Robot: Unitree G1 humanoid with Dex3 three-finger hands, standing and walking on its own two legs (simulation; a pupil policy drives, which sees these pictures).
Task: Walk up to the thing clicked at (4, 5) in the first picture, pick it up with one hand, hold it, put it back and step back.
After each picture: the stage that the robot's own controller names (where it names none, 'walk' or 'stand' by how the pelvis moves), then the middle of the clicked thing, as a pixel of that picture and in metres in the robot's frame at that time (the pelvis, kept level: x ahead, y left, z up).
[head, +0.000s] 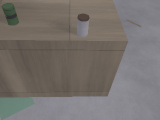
stand; (10, 14) +0.87 +0.43 -0.05
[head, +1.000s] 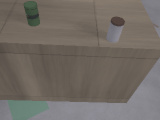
walk; (32, 14) +0.79 +0.25 -0.02
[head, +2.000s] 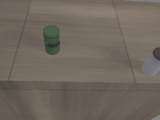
walk; (52, 40) +0.55 +0.13 -0.02
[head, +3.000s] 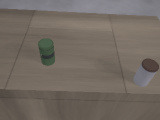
stand; (47, 52) +0.55 +0.16 -0.04
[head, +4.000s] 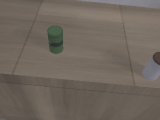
stand; (55, 40) +0.58 +0.12 -0.02
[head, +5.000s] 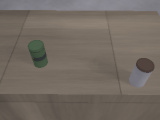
stand; (38, 54) +0.53 +0.19 -0.03
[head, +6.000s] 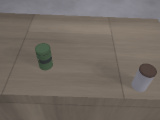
stand; (44, 57) +0.53 +0.18 -0.04
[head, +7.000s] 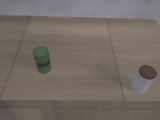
stand; (42, 60) +0.52 +0.18 -0.05
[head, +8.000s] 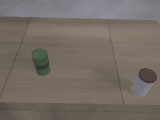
stand; (41, 62) +0.51 +0.19 -0.05
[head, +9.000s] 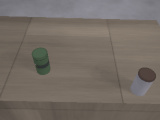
stand; (41, 61) +0.51 +0.19 -0.05
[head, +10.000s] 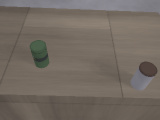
rise first; (40, 54) +0.52 +0.19 -0.04
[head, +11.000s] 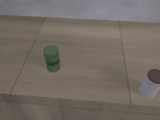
rise first; (52, 59) +0.53 +0.17 -0.04
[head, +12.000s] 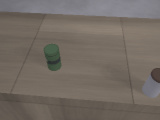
go down; (53, 57) +0.52 +0.16 -0.04
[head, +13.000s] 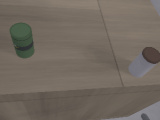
go down; (23, 41) +0.50 +0.16 +0.01
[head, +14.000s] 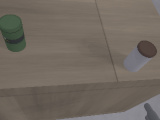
approach; (13, 34) +0.52 +0.16 +0.02
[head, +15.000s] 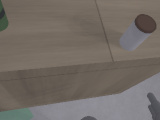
close in; out of the picture +0.55 +0.18 +0.06
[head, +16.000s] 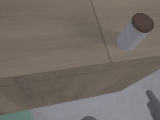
lift; out of the picture +0.56 +0.19 +0.07
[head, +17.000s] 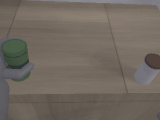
lift; (17, 61) +0.39 +0.19 +0.10
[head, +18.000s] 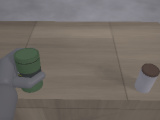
hold; (29, 70) +0.33 +0.16 +0.15
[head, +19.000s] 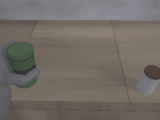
hold; (23, 65) +0.33 +0.17 +0.16
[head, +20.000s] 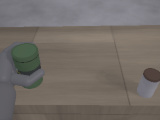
crouch; (28, 66) +0.32 +0.15 +0.18
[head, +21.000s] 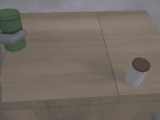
crouch; (11, 30) +0.47 +0.18 +0.17
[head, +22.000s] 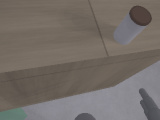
lower; out of the picture +0.58 +0.19 +0.08
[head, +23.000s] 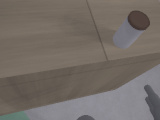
lower; out of the picture +0.57 +0.19 +0.07
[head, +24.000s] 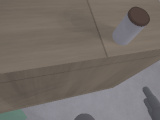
lower; out of the picture +0.58 +0.19 +0.08
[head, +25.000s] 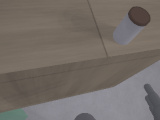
lower; out of the picture +0.58 +0.19 +0.07
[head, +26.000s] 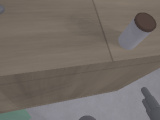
draw back; out of the picture +0.57 +0.18 +0.07
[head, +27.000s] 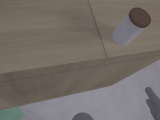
withdraw; out of the picture +0.57 +0.17 +0.06
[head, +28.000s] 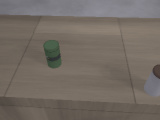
sink last; (53, 54) +0.53 +0.15 +0.01
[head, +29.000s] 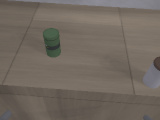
stand; (52, 43) +0.56 +0.15 +0.01
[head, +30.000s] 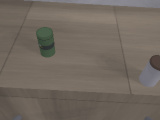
stand; (46, 42) +0.55 +0.16 +0.02
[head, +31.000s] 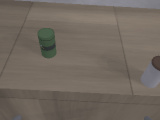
stand; (47, 43) +0.55 +0.15 +0.02
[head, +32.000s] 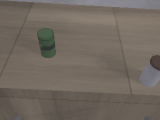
stand; (47, 43) +0.55 +0.15 +0.02
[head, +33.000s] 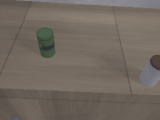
stand; (46, 43) +0.55 +0.15 +0.02
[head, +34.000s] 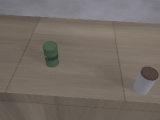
stand; (51, 54) +0.57 +0.15 -0.04
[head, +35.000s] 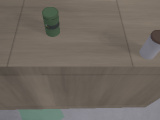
walk; (51, 22) +0.62 +0.12 -0.02
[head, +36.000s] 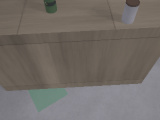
walk; (49, 1) +0.86 +0.20 -0.03
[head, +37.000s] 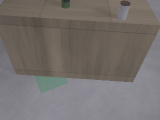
stand; out of the picture +1.17 +0.12 -0.03
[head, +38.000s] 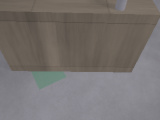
stand; out of the picture +1.13 +0.16 -0.04
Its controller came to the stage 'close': yes
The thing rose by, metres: 0.20
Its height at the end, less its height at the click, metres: +0.00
